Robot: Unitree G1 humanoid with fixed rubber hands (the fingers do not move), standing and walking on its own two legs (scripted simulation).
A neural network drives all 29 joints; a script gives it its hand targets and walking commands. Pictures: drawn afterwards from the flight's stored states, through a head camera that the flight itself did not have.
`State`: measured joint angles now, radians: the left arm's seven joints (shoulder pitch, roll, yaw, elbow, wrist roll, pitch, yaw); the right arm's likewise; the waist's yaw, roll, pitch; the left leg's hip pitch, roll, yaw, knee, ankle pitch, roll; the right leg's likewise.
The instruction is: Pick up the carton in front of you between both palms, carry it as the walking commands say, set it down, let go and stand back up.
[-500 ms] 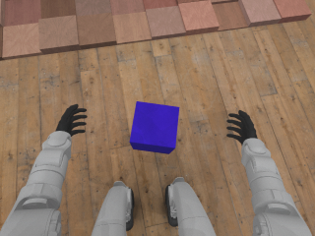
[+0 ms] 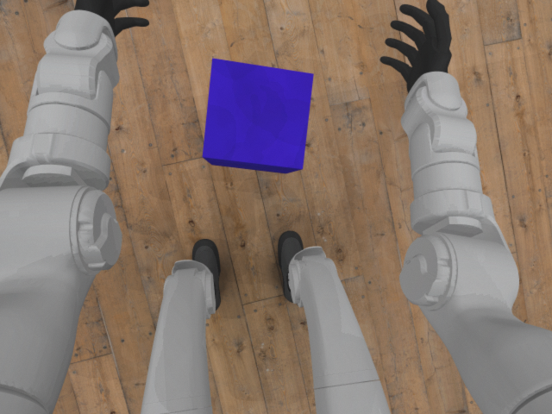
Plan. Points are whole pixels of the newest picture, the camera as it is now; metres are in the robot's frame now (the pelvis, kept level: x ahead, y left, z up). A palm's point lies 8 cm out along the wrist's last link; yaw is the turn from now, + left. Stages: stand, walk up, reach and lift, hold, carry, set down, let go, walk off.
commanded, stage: reach and lift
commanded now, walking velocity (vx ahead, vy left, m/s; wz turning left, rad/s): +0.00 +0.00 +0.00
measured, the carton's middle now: (255, 125) +0.51 -0.05 -0.52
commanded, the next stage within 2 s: none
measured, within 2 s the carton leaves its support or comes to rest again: leaves its support in 1.66 s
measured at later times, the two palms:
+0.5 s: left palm (155, 97) +0.54 +0.14 -0.34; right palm (360, 121) +0.47 -0.24 -0.33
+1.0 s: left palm (173, 112) +0.54 +0.13 -0.47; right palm (333, 128) +0.48 -0.22 -0.46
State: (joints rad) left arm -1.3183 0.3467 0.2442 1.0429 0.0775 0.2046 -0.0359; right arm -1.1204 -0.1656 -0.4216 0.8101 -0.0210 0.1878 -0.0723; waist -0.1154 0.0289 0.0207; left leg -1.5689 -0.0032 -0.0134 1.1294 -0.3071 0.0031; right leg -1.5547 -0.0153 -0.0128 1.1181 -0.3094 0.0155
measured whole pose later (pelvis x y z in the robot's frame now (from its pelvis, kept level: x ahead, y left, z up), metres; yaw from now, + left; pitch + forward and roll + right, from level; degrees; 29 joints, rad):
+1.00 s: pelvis -0.03 +0.00 -0.28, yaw -2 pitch +37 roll -2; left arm -1.55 0.47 -0.09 1.18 -0.26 0.05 0.09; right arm -1.42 -0.30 -0.15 1.10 0.28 0.03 -0.15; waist -0.08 -0.03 0.41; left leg -2.29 -0.01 -0.05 2.21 -0.57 -0.02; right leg -2.27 0.01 -0.01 2.19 -0.56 0.03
